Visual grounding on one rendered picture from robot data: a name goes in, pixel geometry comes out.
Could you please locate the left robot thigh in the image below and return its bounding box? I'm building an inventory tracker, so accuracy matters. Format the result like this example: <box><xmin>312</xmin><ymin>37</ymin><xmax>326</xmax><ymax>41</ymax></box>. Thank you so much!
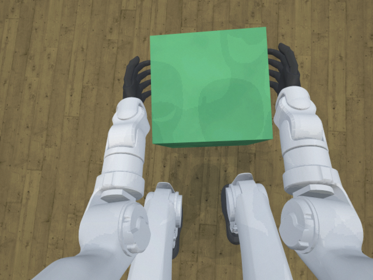
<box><xmin>127</xmin><ymin>188</ymin><xmax>182</xmax><ymax>280</ymax></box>

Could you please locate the right robot upper arm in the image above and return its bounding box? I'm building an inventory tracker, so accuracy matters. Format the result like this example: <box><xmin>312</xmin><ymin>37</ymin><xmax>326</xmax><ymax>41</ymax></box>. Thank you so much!
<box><xmin>279</xmin><ymin>196</ymin><xmax>373</xmax><ymax>280</ymax></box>

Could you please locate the left robot upper arm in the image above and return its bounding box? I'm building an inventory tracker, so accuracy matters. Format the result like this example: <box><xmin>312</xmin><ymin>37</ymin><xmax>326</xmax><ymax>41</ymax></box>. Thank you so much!
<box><xmin>32</xmin><ymin>200</ymin><xmax>151</xmax><ymax>280</ymax></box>

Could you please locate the robot right forearm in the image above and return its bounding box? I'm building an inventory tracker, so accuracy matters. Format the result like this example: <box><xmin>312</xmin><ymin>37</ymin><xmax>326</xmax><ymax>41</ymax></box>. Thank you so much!
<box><xmin>273</xmin><ymin>86</ymin><xmax>363</xmax><ymax>229</ymax></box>

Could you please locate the carton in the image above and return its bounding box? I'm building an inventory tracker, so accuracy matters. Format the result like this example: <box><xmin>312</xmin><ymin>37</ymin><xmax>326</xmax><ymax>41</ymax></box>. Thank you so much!
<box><xmin>150</xmin><ymin>27</ymin><xmax>273</xmax><ymax>148</ymax></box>

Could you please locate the robot left forearm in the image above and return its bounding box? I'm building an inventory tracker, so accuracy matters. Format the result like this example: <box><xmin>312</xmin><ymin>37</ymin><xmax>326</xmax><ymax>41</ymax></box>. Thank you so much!
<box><xmin>79</xmin><ymin>97</ymin><xmax>150</xmax><ymax>244</ymax></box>

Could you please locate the right robot shin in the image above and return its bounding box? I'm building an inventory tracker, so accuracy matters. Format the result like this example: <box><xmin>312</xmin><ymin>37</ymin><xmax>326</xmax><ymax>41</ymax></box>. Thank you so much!
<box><xmin>230</xmin><ymin>173</ymin><xmax>269</xmax><ymax>233</ymax></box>

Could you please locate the robot left hand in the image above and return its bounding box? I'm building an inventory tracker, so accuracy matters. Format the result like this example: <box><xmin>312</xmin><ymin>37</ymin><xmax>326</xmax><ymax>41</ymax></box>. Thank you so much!
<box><xmin>123</xmin><ymin>56</ymin><xmax>152</xmax><ymax>103</ymax></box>

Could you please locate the robot right hand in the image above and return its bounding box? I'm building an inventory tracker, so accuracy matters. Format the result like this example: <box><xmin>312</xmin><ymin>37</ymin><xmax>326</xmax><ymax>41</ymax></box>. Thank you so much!
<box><xmin>268</xmin><ymin>43</ymin><xmax>301</xmax><ymax>96</ymax></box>

